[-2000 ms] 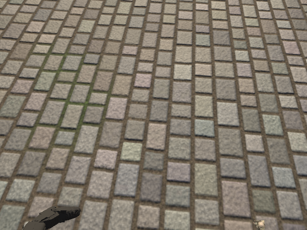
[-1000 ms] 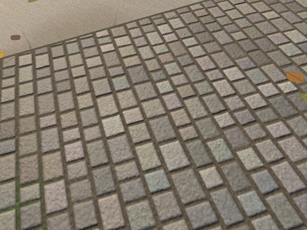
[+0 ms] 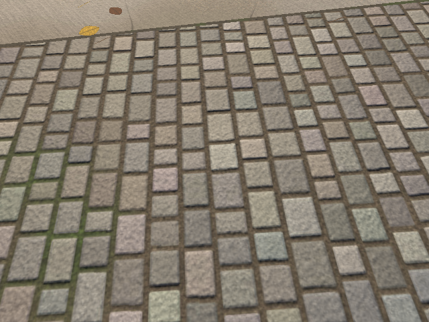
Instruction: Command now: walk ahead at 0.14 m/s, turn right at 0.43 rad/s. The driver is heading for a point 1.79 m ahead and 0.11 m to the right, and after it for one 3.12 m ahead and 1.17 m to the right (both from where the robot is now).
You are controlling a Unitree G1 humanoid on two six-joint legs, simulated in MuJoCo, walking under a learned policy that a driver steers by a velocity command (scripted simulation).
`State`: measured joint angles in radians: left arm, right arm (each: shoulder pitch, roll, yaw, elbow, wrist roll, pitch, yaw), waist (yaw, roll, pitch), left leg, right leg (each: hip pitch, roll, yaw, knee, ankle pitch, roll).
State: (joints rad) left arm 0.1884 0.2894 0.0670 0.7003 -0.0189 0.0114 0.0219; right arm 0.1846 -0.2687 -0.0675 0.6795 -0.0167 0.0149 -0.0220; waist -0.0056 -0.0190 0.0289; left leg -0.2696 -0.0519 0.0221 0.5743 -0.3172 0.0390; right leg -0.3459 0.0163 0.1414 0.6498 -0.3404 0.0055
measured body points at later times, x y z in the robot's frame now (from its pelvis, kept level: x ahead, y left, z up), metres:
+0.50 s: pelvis +0.13 -0.12 +0.01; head +0.15 -0.15 +0.46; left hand +0.31 +0.11 -0.08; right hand +0.18 -0.42 -0.11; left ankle +0.14 +0.04 -0.63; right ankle +0.11 -0.19 -0.73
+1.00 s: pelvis +0.36 -0.16 +0.00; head +0.41 -0.16 +0.45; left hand +0.50 +0.12 -0.10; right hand +0.52 -0.43 -0.10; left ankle +0.45 -0.10 -0.73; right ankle +0.29 -0.30 -0.63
